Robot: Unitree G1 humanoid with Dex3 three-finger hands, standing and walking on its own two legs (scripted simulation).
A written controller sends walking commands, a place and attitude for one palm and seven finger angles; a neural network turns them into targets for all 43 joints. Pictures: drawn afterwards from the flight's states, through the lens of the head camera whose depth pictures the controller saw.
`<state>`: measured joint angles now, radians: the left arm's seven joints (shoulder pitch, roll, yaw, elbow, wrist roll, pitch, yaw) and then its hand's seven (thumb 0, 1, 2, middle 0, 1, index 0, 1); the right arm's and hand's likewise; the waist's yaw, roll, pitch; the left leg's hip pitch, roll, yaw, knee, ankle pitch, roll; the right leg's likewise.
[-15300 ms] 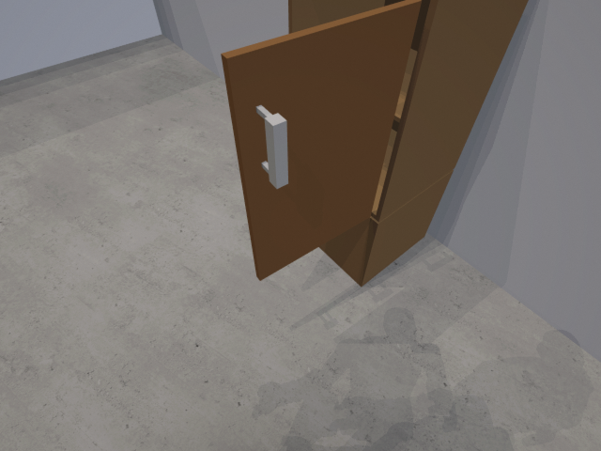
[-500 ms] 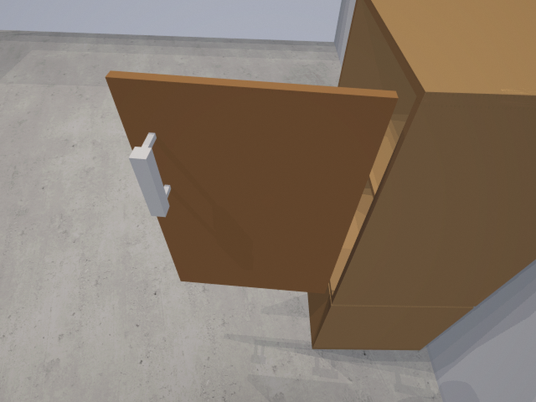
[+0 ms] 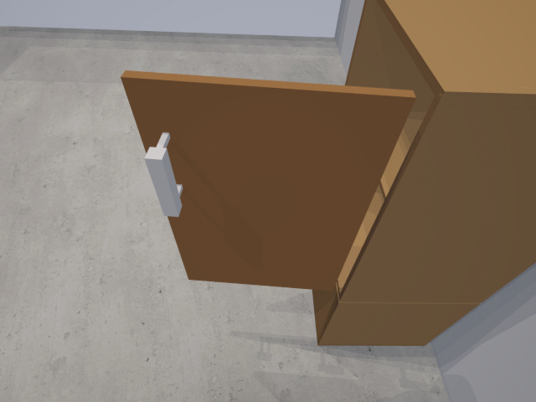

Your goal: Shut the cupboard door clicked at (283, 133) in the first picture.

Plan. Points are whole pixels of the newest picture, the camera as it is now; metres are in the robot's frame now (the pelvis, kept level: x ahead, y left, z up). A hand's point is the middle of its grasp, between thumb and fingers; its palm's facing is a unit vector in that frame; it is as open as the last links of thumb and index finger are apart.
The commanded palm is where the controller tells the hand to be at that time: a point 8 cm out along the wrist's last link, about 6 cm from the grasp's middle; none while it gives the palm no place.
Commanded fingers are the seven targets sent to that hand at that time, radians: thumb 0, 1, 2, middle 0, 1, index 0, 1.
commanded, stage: raise the hand and make a fist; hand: left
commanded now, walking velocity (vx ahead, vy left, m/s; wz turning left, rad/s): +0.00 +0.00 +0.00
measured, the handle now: (168, 175) +0.43 +0.20 +0.09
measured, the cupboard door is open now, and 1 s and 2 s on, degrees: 86 86 86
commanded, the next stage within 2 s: bring the fist close to the handle in 1.96 s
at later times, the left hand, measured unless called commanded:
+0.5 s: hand out of the picture +0.10 +0.18 -0.06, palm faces +0.10 -0.99 +0.00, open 6.0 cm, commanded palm +0.10 +0.23 -0.02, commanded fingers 0.00 0.90 0.90 -0.62 -0.76 -0.62 -0.76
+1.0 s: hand (113, 367) +0.15 +0.20 +0.04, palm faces +0.10 -0.99 -0.07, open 3.7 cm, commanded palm +0.12 +0.24 +0.03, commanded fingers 0.00 0.90 0.90 -1.08 -1.26 -1.08 -1.26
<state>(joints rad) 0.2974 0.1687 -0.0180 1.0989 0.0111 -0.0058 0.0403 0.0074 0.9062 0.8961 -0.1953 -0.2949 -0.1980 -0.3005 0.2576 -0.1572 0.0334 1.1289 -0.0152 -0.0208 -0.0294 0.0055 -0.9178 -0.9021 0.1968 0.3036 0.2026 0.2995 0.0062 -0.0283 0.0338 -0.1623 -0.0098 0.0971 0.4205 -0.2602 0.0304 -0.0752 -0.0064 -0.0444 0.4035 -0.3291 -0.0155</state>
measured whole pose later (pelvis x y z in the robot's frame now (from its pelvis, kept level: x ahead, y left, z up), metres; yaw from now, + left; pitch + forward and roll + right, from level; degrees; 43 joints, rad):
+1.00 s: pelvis -0.04 +0.00 -0.05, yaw +4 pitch +9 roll -1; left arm 0.47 0.23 0.17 -0.21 -0.30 -0.32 -0.22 0.02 0.90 0.90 -0.90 -1.06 -0.90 -1.07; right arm 0.33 -0.25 0.01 0.55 0.03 -0.22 -0.04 0.01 -0.90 -0.90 0.20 0.30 0.20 0.30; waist 0.01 0.05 -0.09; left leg -0.68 -0.01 0.02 0.94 -0.43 0.04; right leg -0.61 0.01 -0.07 0.92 -0.47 -0.03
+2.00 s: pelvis -0.05 +0.00 -0.02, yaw +5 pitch +1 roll -1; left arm 0.27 0.28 0.21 -0.16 -0.31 -0.10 -0.27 0.02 0.90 0.90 -1.30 -1.50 -1.30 -1.50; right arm 0.26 -0.27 0.05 0.59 0.06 -0.27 -0.05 0.01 -0.90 -0.90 0.20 0.30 0.20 0.30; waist 0.04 0.05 -0.03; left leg -0.39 -0.01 0.01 0.69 -0.31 0.03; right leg -0.32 0.02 -0.08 0.66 -0.35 -0.04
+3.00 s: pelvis -0.03 -0.01 -0.02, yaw +3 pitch +3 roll +0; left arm -0.31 0.23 0.13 0.33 -0.22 -0.06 -0.15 0.02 0.90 0.90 -1.30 -1.50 -1.30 -1.50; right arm 0.23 -0.26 0.05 0.63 0.06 -0.16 -0.04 0.01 -0.90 -0.90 0.20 0.30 0.20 0.30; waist 0.00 0.04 -0.03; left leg -0.40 -0.02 0.03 0.65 -0.31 0.03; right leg -0.36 0.02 -0.05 0.66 -0.36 -0.04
